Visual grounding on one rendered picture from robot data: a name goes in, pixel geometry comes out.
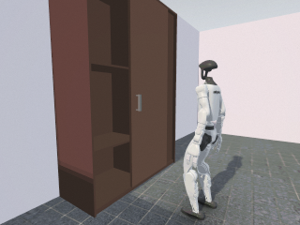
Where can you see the robot right shin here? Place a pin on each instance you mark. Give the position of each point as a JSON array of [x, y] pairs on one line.
[[205, 180]]

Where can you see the robot left hand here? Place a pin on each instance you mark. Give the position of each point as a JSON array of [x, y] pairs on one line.
[[195, 151]]

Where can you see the right robot forearm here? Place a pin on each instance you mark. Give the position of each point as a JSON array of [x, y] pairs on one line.
[[219, 123]]

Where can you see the right robot upper arm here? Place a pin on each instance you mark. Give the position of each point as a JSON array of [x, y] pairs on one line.
[[222, 108]]

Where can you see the left robot thigh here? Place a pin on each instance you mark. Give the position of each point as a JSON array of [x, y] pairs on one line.
[[188, 168]]

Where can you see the left robot forearm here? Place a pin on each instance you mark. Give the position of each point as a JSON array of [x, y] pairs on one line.
[[199, 132]]

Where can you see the handle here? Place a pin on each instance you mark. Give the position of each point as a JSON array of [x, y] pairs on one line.
[[139, 103]]

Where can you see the wardrobe door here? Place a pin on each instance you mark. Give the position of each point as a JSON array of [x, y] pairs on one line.
[[170, 89], [147, 24]]

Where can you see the robot right hand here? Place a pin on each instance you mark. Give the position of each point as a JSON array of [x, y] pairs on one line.
[[218, 143]]

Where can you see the left robot upper arm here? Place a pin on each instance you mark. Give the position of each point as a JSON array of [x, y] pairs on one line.
[[201, 92]]

